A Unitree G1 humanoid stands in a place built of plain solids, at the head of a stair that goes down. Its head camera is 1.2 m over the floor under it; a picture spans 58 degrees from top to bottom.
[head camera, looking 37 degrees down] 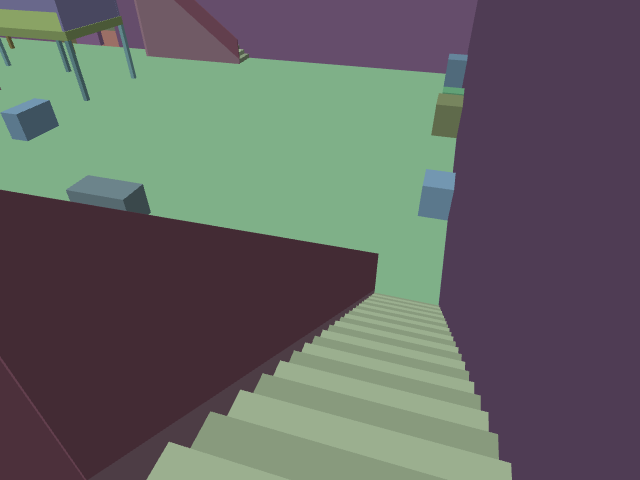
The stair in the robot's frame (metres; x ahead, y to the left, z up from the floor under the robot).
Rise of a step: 0.18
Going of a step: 0.23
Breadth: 1.18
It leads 16 degrees to the right of straight ahead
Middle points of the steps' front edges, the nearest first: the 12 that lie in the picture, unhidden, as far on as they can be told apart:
0.79 -0.13 -0.36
1.01 -0.20 -0.55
1.23 -0.26 -0.73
1.45 -0.33 -0.91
1.68 -0.39 -1.10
1.90 -0.46 -1.28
2.12 -0.52 -1.46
2.34 -0.59 -1.65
2.56 -0.66 -1.83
2.78 -0.72 -2.01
3.00 -0.79 -2.20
3.22 -0.85 -2.38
